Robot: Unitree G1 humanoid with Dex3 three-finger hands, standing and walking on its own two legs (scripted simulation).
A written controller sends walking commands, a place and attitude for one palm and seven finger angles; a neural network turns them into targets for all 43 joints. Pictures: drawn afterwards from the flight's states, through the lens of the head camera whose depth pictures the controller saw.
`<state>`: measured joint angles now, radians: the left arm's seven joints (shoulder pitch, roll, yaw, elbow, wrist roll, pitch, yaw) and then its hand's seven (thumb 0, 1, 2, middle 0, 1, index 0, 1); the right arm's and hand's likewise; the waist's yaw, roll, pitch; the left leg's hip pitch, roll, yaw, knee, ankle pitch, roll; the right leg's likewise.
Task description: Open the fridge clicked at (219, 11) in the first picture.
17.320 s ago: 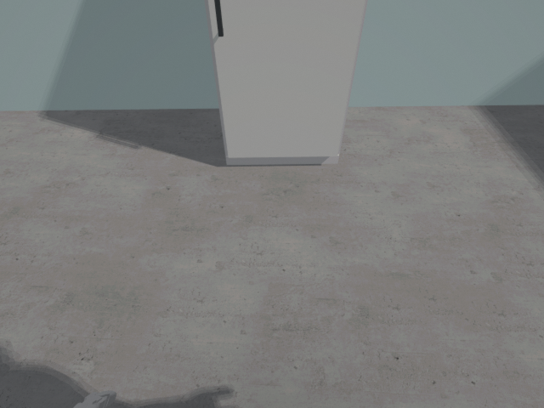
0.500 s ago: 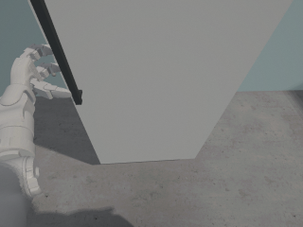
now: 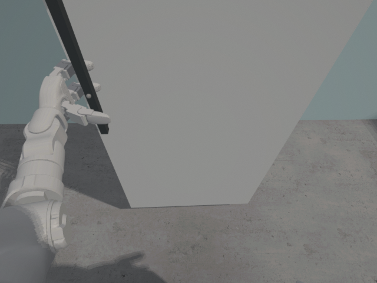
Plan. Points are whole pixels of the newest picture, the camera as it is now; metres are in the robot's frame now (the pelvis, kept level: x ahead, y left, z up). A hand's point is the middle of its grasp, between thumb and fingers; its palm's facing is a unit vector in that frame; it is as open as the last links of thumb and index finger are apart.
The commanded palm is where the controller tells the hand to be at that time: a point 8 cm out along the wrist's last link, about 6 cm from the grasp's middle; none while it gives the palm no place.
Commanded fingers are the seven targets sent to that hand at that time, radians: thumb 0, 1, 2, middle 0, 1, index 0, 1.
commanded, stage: slide the fingers in behind the handle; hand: left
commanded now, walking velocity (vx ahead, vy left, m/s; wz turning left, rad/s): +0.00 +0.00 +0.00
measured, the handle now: (85, 71) +0.51 +0.23 +0.17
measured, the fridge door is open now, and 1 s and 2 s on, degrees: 0 0 0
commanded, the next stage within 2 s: grip the handle and tug to test in 0.92 s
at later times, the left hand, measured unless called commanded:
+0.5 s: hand (96, 94) +0.46 +0.20 +0.15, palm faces +0.08 -1.00 +0.01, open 14.0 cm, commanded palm +0.43 +0.24 +0.15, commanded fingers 0.00 -0.50 0.30 -0.30 -1.20 -0.30 -1.20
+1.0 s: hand (96, 94) +0.46 +0.20 +0.15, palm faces +0.07 -1.00 +0.00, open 13.9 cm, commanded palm +0.43 +0.24 +0.15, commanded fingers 0.00 -0.50 0.30 -0.30 -1.20 -0.30 -1.20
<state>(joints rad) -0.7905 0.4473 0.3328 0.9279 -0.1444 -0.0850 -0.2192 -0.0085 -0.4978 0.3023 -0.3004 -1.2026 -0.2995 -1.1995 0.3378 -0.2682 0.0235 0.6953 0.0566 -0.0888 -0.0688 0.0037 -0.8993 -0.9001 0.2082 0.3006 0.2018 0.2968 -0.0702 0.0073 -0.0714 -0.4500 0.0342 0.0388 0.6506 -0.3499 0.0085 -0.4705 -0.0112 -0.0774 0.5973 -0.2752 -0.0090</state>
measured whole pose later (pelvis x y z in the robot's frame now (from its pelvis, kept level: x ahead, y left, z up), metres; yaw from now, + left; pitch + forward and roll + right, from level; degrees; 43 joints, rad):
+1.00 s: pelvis +0.00 +0.00 +0.00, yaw -1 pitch +8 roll -1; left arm -0.80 0.42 0.33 0.95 -0.14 -0.12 -0.18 -0.01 -0.50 0.30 -0.30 -1.20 -0.30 -1.20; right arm 0.36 -0.26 0.02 0.72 0.06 -0.11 -0.07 0.00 -0.90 -0.90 0.21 0.30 0.20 0.30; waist -0.08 0.01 -0.08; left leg -0.44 0.04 0.05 0.64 -0.34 0.01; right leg -0.47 -0.01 -0.07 0.59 -0.27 -0.01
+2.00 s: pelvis +0.00 +0.00 +0.00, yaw -1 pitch +7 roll -1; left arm -0.73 0.41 0.33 0.86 -0.14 -0.08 -0.16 0.01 0.77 0.82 -0.35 -1.34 -0.36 -1.36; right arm 0.33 -0.27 0.01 0.71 0.06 -0.09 -0.07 0.00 -0.90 -0.90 0.21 0.30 0.20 0.30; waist -0.07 0.01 -0.07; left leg -0.39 0.04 0.05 0.61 -0.34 0.01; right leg -0.42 0.00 -0.06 0.56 -0.27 -0.01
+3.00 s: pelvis +0.05 +0.01 +0.02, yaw -5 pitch +5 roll -1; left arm -0.28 0.29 0.32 0.25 -0.20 0.14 -0.10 0.02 0.80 0.82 -0.23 -1.33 -0.25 -1.35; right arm 0.29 -0.23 0.00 0.64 0.07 -0.02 -0.05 0.01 -0.90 -0.90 0.21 0.30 0.20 0.30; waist -0.04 0.03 -0.10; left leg -0.21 0.04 0.09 0.50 -0.34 0.00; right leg -0.27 0.01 -0.01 0.46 -0.24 0.00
